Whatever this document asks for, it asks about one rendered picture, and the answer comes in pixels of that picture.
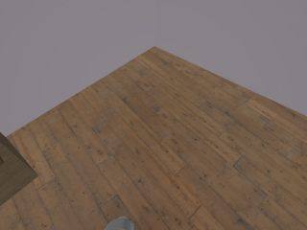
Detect cabinet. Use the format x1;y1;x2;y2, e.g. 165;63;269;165
0;132;38;206

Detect robot left thigh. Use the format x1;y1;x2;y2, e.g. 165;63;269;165
105;218;134;230

